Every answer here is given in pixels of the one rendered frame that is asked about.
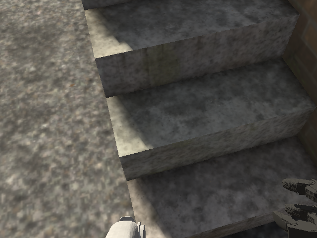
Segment left robot thigh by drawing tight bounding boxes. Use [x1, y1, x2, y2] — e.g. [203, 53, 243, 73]
[105, 220, 146, 238]

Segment right robot hand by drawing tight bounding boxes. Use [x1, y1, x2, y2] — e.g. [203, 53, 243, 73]
[272, 178, 317, 238]

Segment robot left shin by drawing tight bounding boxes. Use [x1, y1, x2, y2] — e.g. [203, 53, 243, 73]
[110, 216, 135, 229]

